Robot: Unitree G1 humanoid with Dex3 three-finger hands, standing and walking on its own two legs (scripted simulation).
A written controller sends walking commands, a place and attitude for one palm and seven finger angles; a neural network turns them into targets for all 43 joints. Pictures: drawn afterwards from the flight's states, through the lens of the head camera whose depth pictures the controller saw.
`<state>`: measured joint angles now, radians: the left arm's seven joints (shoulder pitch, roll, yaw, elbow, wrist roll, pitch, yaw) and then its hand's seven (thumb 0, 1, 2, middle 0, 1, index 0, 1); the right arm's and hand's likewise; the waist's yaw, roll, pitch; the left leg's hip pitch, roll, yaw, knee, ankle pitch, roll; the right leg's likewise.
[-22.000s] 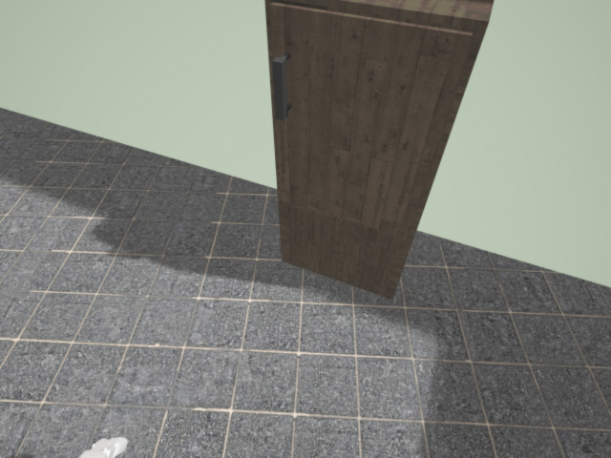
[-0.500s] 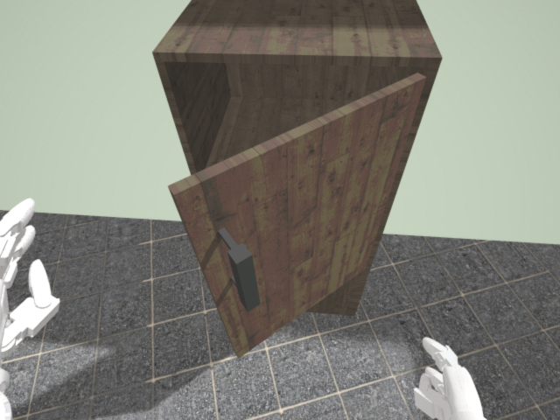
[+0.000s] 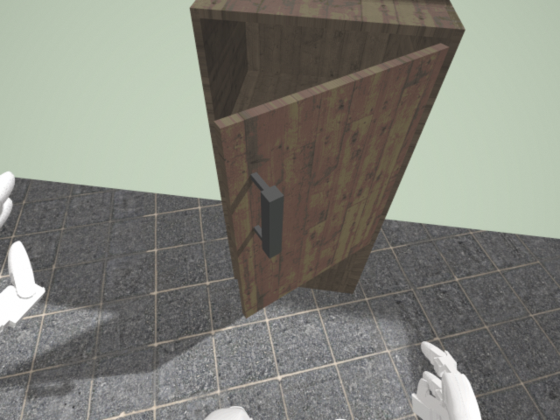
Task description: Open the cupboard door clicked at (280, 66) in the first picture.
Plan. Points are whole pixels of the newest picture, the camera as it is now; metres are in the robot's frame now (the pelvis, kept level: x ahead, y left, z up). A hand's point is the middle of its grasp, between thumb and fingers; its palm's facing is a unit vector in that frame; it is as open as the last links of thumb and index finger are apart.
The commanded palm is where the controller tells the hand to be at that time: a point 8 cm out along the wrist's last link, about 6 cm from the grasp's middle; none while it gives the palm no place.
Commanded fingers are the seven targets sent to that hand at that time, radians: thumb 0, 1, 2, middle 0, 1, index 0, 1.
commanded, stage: step back with the hand held close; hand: left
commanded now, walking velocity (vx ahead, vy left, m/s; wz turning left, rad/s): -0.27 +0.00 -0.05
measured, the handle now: (264, 216) +0.40 +0.06 +0.05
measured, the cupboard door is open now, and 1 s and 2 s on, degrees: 41 41 41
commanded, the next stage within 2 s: stop stepping back and stand still in 0.38 s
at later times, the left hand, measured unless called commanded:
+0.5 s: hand (29, 376) +0.13 +0.22 +0.17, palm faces +0.31 -0.82 -0.48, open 7.4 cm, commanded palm +0.07 +0.27 +0.19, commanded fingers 0.00 0.90 0.90 -0.20 -0.30 -0.20 -0.30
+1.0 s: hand out of the picture +0.05 +0.23 +0.17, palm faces +0.35 -0.79 -0.50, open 7.4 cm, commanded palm +0.01 +0.26 +0.19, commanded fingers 0.00 0.90 0.90 -0.20 -0.30 -0.20 -0.30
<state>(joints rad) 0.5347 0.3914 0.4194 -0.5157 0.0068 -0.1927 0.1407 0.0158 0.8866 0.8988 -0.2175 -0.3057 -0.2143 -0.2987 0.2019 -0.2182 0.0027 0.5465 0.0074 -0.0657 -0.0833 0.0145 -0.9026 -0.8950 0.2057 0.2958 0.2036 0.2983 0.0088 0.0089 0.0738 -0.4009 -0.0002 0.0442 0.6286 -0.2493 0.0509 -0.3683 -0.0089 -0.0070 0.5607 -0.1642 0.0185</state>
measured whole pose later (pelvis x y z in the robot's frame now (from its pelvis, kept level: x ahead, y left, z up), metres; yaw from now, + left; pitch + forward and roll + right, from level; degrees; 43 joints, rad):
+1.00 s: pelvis -0.16 -0.02 +0.01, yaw -6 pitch -1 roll +0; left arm 0.61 0.41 0.41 -0.48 -0.02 -0.19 0.14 0.01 0.88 0.90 -0.22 -0.31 -0.22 -0.30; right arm 0.27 -0.22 0.00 0.68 -0.01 -0.10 -0.08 0.02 -0.90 -0.90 0.20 0.30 0.20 0.30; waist 0.03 -0.01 -0.02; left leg -0.40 -0.01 0.01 0.78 -0.33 0.00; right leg -0.24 0.03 -0.06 0.48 -0.22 -0.06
